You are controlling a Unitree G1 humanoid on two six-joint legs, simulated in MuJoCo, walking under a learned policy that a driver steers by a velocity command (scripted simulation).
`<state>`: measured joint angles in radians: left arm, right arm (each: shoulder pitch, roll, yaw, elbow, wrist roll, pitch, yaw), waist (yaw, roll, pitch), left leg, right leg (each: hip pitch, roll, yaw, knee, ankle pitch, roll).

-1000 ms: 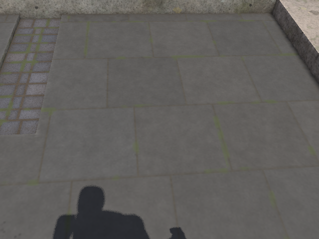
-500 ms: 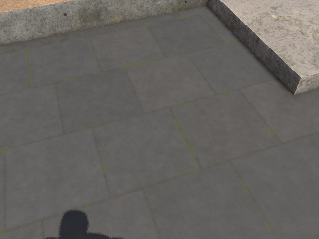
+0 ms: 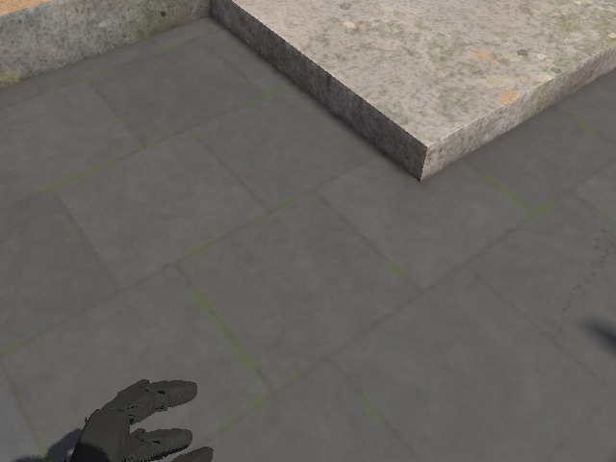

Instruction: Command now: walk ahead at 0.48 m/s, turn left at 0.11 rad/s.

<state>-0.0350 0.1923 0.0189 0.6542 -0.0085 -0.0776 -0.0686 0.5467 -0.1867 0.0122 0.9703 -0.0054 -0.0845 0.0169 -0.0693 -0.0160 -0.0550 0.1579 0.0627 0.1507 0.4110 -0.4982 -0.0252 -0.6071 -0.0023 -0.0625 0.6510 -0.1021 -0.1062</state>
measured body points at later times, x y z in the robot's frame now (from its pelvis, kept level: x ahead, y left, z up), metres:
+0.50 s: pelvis +0.28 +0.05 +0.01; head +0.31 +0.07 +0.46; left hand +0.24 +0.34 -0.13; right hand +0.54 -0.12 -0.07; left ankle +0.38 +0.17 -0.71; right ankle +0.13 -0.10 -0.70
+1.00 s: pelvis +0.56 +0.14 +0.02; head +0.58 +0.15 +0.46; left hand +0.65 +0.46 -0.05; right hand +0.76 -0.09 -0.09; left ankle +0.39 +0.17 -0.70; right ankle +0.72 +0.10 -0.71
